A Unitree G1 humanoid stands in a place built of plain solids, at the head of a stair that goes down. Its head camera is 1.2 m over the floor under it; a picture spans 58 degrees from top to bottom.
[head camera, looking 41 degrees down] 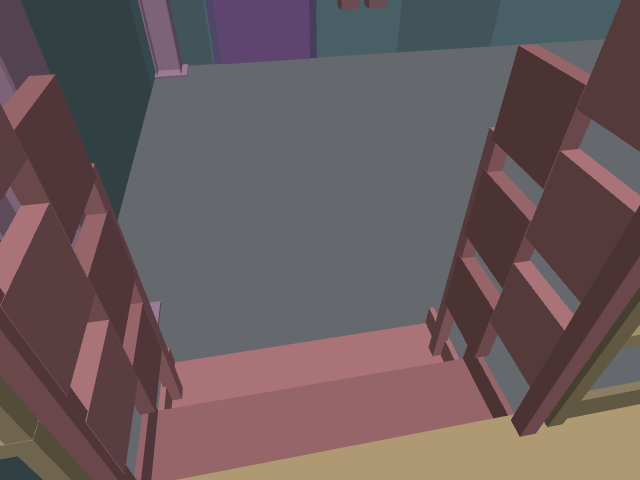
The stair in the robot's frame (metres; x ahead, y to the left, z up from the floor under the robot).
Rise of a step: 0.17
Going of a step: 0.30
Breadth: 1.12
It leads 11 degrees to the left of straight ahead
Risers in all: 3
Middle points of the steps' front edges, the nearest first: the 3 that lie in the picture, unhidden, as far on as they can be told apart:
0.52 -0.05 0.00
0.81 0.01 -0.17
1.11 0.06 -0.33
